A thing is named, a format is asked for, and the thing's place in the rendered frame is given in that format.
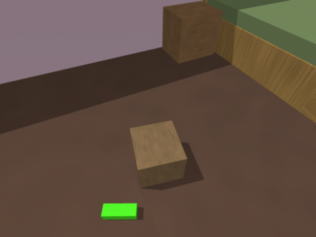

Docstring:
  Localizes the bed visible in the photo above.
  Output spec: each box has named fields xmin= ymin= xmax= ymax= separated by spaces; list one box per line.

xmin=202 ymin=0 xmax=316 ymax=123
